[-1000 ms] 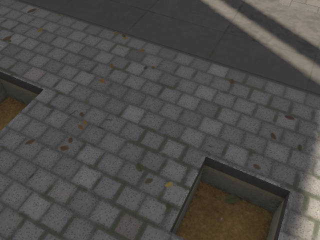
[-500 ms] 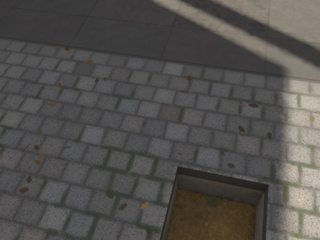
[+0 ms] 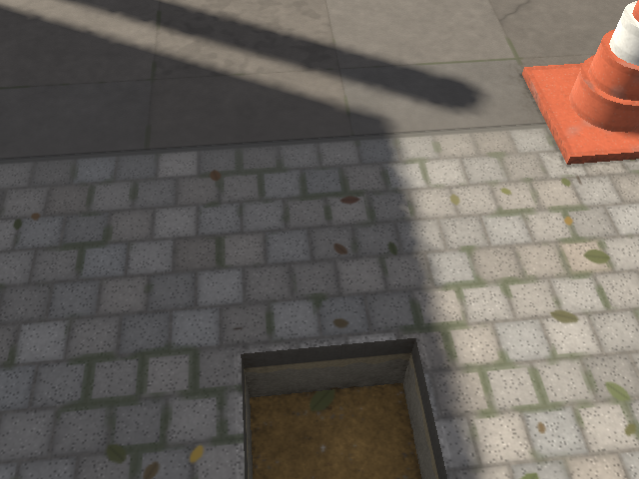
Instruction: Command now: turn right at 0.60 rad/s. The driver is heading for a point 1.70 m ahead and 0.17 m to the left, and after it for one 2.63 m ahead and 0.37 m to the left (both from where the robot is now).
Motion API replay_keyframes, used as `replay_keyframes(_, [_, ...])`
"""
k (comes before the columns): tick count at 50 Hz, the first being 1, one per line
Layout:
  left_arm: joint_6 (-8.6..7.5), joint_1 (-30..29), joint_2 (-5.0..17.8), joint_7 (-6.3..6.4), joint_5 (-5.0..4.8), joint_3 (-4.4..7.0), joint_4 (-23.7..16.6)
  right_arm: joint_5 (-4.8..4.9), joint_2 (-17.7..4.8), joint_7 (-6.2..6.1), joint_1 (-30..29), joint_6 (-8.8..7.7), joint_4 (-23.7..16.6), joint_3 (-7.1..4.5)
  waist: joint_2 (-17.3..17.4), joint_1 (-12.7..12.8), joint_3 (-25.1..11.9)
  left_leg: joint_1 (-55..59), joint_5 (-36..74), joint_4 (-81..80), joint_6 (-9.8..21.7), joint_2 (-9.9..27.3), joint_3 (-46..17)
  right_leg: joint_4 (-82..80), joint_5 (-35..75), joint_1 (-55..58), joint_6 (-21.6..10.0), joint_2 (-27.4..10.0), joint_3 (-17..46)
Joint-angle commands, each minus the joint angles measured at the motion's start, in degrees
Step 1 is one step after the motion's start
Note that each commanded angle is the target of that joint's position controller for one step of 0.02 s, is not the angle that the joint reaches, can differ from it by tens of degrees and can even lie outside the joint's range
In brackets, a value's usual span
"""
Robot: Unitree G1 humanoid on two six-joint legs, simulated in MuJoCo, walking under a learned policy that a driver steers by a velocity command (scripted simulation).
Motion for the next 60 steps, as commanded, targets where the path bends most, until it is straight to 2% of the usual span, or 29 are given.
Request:
replay_keyframes(1, [-0.88, -1.54, 5.04, -0.38, -0.05, 1.38, -5.25, 0.95, -12.87, 0.32, -0.37, -0.6, -2.47, -3.7, 11.45, -1.06, -8.12, 9.54, 19.66, -5.26, 12.07, 13.75, -9.66, -9.14, 2.03, 1.02, -1.71, 0.91, -3.71])
replay_keyframes(3, [-0.76, 2.78, 5.12, -0.39, 0.26, 1.93, -3.52, 2.24, -12.05, 0.43, -1.36, -0.75, -1.87, -3.52, 9.51, 1.7, -9.16, 6.95, 17.31, -0.26, 8.62, 12.4, -6.59, -21.38, 11.03, 9.44, -4.87, 2.7, -5.48])
replay_keyframes(4, [-0.78, 4.08, 7.01, 0.09, 0.45, 2.66, -3.13, 2.22, -9.97, 0.61, 1.5, -1.08, -0.59, -3.07, 4.45, 1.86, -9.8, 1.72, 11.17, 5.72, 4.62, 10.05, -3.1, -25.7, 18.52, 16.79, -7.07, 1.79, -1.75])
replay_keyframes(5, [-0.85, 5.97, 13.52, 0.8, 0.22, 4.2, -3.78, -0.43, -5.67, 0.81, 0.97, -1.5, -2.28, -1.76, -11.56, 1.36, -10.46, -13.37, -10.62, 22.92, -1.11, 3.51, 2.0, -26.65, 39.25, 26.73, -12.17, -11.51, 17.44])
replay_keyframes(6, [-2.02, 5.88, 16.07, -0.07, 2.26, 4.37, -4.47, -0.9, -6.49, 0.28, -4.87, -1.97, -5.78, -1.86, -17.78, 3.61, -11.66, -23.74, -25.01, 35.59, -3.39, -3.31, -4.18, -27.73, 41.93, 22.87, -24.23, -21.07, 31.11])
replay_keyframes(7, [-3.35, 5.04, 12.82, -0.64, 2.37, 3.39, -4.64, -0.05, -9.38, -0.05, -6.53, -2.03, -5.58, -2.78, -11.05, 4.82, -11.64, -25.32, -23.63, 42.58, -3.59, -2.05, -8.79, -28.23, 40.27, 23.13, -24.77, -19.13, 27.41])
replay_keyframes(9, [-4.05, 0.87, 9.32, -0.02, 1.11, 2.29, -4.06, 0.22, -9.25, -0.47, -3.73, -1.87, -3.83, -3.16, -5.59, 1.74, -9.18, -25.91, -15.04, 42.58, -3.36, -0.83, -10.11, -26.64, 35.07, 21.55, -18.69, -12.67, 18.78])
replay_keyframes(13, [-3.4, -1.56, 6.73, 1.18, 1.51, 0.63, -3.7, 0.65, -8.01, -0.04, -0.34, -1.45, -2.61, -2.75, -7.09, 0.22, -10.53, -18.73, -7.25, 38.05, -5.37, -2.17, -8.74, -26.59, 38.49, 17.79, -17.74, -9.27, 14.04])
replay_keyframes(20, [-3.03, -1.45, 7.57, 0.77, 1.85, 0.66, -1.22, 0.63, -6.11, 0.76, -2.57, -1.82, -4.14, -1.45, -8.48, 2.89, -7.28, -8.74, -8.48, 15.51, -5.02, -1.98, -8.12, -27.08, 19.79, 12.7, -18.17, -8.83, 17.51])
replay_keyframes(25, [-3.35, -0.67, 7.66, 0.05, 0.7, 0.32, 1.09, 1.12, -5.45, 2.04, 2.54, -3.95, -2.94, -1.17, -6.83, 0.61, -4.5, 2.11, -5.52, 1.76, 0.31, -4.7, -3.63, -28.79, -15.91, 4.43, -15.61, -6.3, 22.71])
replay_keyframes(26, [-3.74, -1.3, 6.19, 0.2, 1.04, -0.26, 1.14, 0.65, -5.87, 1.96, 4.55, -4.7, -2.62, -1.17, -4.99, -0.74, -4.07, 6.24, -5.47, -1.38, 2.26, -2.28, -7.23, -25.58, -15.0, 1.0, -13.44, -4.69, 22.21])
replay_keyframes(27, [-4.33, -2.97, 3.23, 0.23, 1.31, -1.06, 0.14, 0.09, -9.28, 1.61, 9.0, -5.32, -1.84, -1.8, 1.02, -1.81, -4.71, 10.89, -13.16, -5.41, 5.99, 5.26, -16.78, -15.43, -11.42, -5.48, -9.94, -0.43, 14.81])
replay_keyframes(28, [-5.31, -4.57, 2.48, 0.49, 0.57, -1.03, -1.98, -0.37, -14.09, 1.88, 12.85, -5.73, 0.04, -3.2, 13.04, -1.81, -3.67, 11.22, -26.89, -14.0, 12.34, 12.98, -33.57, -2.34, -7.42, -12.6, -6.65, 6.46, 2.62])
replay_keyframes(29, [-6.24, -7.56, 6.6, 0.97, -0.3, 0.19, -2.73, -0.56, -13.16, 1.85, 13.12, -6.25, -0.4, -3.07, 12.96, -4.15, 1.17, 11.01, -29.85, -18.67, 16.67, 17.91, -42.7, 5.29, -10.07, -20.16, -5.74, 4.46, 5.03])
replay_keyframes(30, [-7.01, -6.49, 7.64, 0.89, -0.7, 0.86, -1.85, -0.16, -11.15, 1.23, 11.76, -6.6, -0.57, -2.49, 9.96, -2.68, 2.55, 11.64, -27.94, -17.95, 16.03, 16.93, -40.05, 9.37, -6.26, -22.52, -5.8, 2.74, 6.84])
replay_keyframes(33, [-8.09, -5.11, 5.39, -0.05, 0.43, 0.71, -0.15, 0.9, -8.67, 0.13, 11.4, -6.87, -0.61, -1.76, 8.45, -2.06, 0.8, 15.82, -16.12, -17.93, 12.07, 11.88, -28.8, 8.7, 4.83, -24.28, -5.4, -0.8, 5.15])
replay_keyframes(38, [-9.27, -9.5, 0.83, -1.34, 0.91, -0.96, -0.37, 1.34, -9.99, -0.72, 12.54, -6.17, 0.86, -1.96, 7.45, -4.11, -1.05, 9.72, 1.84, -19.04, 10.64, 6.74, -15.56, -8.48, 16.86, -11.03, -2.9, -0.44, -0.14])
replay_keyframes(40, [-9.54, -10.32, 1.45, -1.97, 0.46, -0.9, -0.17, 1.88, -12.39, -0.84, 13.76, -5.91, 1.86, -2.51, 8.64, -4.3, -0.51, 8.03, 3.38, -18.97, 10.78, 7.19, -13.92, -13.09, 18.21, -7.12, -2.88, 0.23, -1.45])
replay_keyframes(43, [-9.8, -9.37, 3.4, -2.05, -0.3, -0.63, 0.71, 2.1, -12.32, 0.3, 14.95, -5.8, 2.53, -2.72, 8.91, -3.36, -0.37, 6.44, 2.19, -17.18, 11.21, 9.7, -14.48, -14.49, 16.75, -1.81, -4.71, 0.19, -1.94])
replay_keyframes(45, [-9.98, -3.51, 4.85, -2.17, -0.56, 0.18, 2.6, 2.7, -13.03, 0.54, 13.05, -5.73, 2.32, -2.85, 8.61, 0.68, -1.42, 5.99, 9.94, -12.72, 10.5, 10.72, -14.32, -17.2, 14.83, 5.42, -6.83, 1.1, -2.65])
replay_keyframes(47, [-10.0, 11.69, 9.89, -1.54, -0.72, 3.0, 7.48, 1.7, -9.8, 0.85, 13.0, -6.09, 2.2, -1.59, 3.44, 8.11, -10.97, 0.0, 21.48, 9.66, 7.02, 4.84, -7.9, -20.04, 13.12, 26.87, -10.65, 0.4, -1.53])
replay_keyframes(48, [-9.42, 17.41, 16.92, -1.09, 0.07, 4.4, 7.61, 1.43, -4.8, 1.28, 16.21, -7.02, -1.06, 0.24, -12.68, 7.73, -18.43, -19.09, 1.69, 33.15, 2.58, -3.33, -3.82, -25.36, 1.23, 43.29, -19.91, -15.5, 24.01])
replay_keyframes(49, [-9.79, 15.16, 11.52, -1.66, 0.11, 2.54, 7.11, 1.94, -7.76, 1.08, 14.31, -8.21, -1.4, -0.56, -15.55, 7.04, -18.11, -25.46, -15.82, 40.88, 3.07, -5.15, -11.58, -33.73, -3.61, 39.01, -22.87, -18.21, 38.18])
replay_keyframes(50, [-9.92, 10.22, 7.82, -1.86, -0.02, 1.18, 6.44, 3.33, -11.82, 1.62, 12.22, -8.5, -1.86, -1.9, -12.19, 4.9, -11.53, -27.78, -12.2, 43.65, 4.59, -1.15, -12.41, -34.37, -3.19, 32.65, -21.69, -17.68, 31.38])
replay_keyframes(52, [-9.92, 6.08, 4.35, -2.33, -0.14, 0.32, 5.79, 2.85, -10.31, 2.04, 9.84, -7.74, -1.49, -1.87, -6.14, 2.76, -5.88, -27.32, -5.08, 39.88, 5.31, 2.77, -11.47, -36.13, 4.01, 24.99, -19.65, -13.21, 21.53])
replay_keyframes(54, [-10.3, 4.5, 4.11, -1.37, 0.17, 0.03, 6.39, 1.58, -7.97, 2.07, 8.75, -6.82, -1.92, -1.84, -4.3, 1.15, -4.16, -23.12, -1.79, 34.58, 3.97, 3.27, -11.43, -37.0, 17.98, 19.87, -18.19, -11.85, 15.44])
replay_keyframes(56, [-10.67, 5.66, 6.78, -0.66, 1.4, 0.96, 7.08, 0.06, -5.21, 2.26, 10.19, -6.51, -0.97, -0.97, -0.69, 0.18, -7.03, -17.49, 0.91, 36.03, 0.77, -0.13, -6.75, -36.29, 32.29, 16.09, -20.16, -10.25, 8.62])
replay_keyframes(57, [-11.53, 6.59, 8.42, -0.5, 1.99, 1.63, 8.18, 0.09, -5.69, 2.36, 10.31, -6.61, -0.91, -1.42, -1.46, -0.23, -6.8, -20.23, 4.04, 38.15, 0.32, 1.1, -9.21, -34.66, 37.43, 18.03, -20.3, -12.79, 9.88])
replay_keyframes(60, [-12.34, 11.22, 6.72, 1.24, -0.08, 1.05, 10.89, 2.07, -8.2, 2.25, -1.07, -6.99, -4.41, -2.49, -4.03, 1.43, -1.65, -34.57, 8.04, 30.51, 0.94, 1.93, -14.62, -34.91, 26.89, 26.4, -15.97, -13.1, 10.7])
